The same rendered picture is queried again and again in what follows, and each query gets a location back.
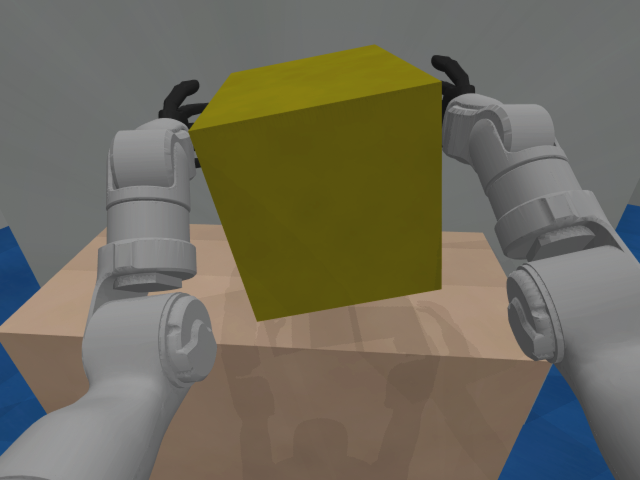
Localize carton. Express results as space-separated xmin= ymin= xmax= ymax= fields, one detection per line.
xmin=188 ymin=44 xmax=442 ymax=322

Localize robot right forearm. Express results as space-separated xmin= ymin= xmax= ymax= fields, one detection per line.
xmin=442 ymin=93 xmax=640 ymax=269

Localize robot right hand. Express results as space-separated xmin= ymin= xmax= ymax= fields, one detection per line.
xmin=431 ymin=55 xmax=475 ymax=147

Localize robot left upper arm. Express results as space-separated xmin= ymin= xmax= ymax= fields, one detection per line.
xmin=0 ymin=292 xmax=217 ymax=480

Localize robot right upper arm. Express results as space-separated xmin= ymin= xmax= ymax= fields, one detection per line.
xmin=506 ymin=245 xmax=640 ymax=480

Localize robot left forearm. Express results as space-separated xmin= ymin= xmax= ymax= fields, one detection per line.
xmin=82 ymin=118 xmax=197 ymax=379

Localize pedestal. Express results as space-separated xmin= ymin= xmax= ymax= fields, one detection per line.
xmin=0 ymin=224 xmax=552 ymax=480

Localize robot left hand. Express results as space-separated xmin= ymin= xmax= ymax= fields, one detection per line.
xmin=158 ymin=80 xmax=209 ymax=168

